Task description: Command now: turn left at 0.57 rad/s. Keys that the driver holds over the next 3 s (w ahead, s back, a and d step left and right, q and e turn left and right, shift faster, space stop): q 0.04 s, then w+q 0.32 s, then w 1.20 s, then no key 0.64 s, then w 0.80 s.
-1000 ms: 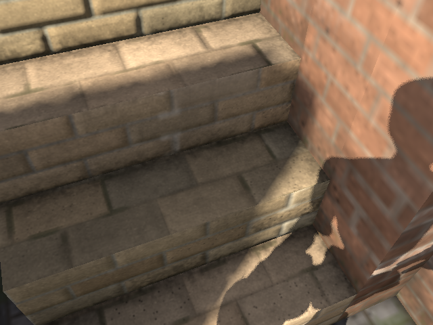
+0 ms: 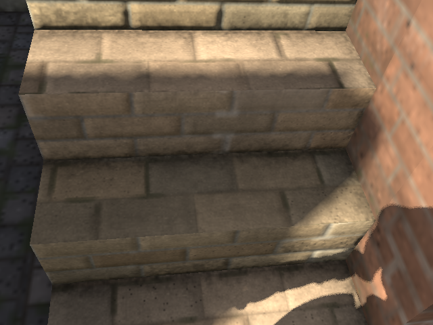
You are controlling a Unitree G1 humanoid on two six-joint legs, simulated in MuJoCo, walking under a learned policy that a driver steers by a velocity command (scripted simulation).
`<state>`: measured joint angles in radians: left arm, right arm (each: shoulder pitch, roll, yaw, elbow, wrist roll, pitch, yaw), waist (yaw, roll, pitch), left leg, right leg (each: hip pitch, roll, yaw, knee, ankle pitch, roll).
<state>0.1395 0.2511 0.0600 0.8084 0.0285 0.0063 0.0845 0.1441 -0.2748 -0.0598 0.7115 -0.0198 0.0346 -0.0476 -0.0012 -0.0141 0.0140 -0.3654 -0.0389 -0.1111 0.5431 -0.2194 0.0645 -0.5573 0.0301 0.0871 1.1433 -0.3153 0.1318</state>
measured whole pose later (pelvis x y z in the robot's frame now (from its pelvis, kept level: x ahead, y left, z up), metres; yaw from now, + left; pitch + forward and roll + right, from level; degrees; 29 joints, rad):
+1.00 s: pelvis +0.05 -0.01 +0.01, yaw +19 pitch +0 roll +0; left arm 0.20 0.13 -0.01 0.69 0.02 -0.05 0.02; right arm 0.13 -0.13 -0.01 0.70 -0.03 -0.05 -0.01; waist -0.01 0.01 0.01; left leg -0.15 -0.05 0.00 0.33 -0.19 0.04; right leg -0.17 -0.01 -0.03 0.37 -0.21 -0.01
